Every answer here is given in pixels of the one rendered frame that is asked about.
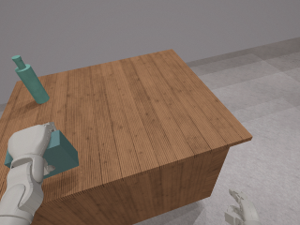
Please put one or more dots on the left robot hand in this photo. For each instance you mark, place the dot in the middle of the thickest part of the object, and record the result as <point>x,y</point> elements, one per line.
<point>32,141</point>

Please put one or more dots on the table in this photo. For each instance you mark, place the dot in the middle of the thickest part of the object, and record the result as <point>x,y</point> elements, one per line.
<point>151,137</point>

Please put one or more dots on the sponge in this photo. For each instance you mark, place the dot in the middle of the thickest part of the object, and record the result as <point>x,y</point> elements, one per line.
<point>60,153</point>

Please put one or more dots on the left robot forearm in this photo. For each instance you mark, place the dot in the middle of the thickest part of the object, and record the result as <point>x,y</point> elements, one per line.
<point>24,194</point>

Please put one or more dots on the right robot hand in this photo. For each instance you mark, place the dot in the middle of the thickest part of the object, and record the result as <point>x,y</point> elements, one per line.
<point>247,211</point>

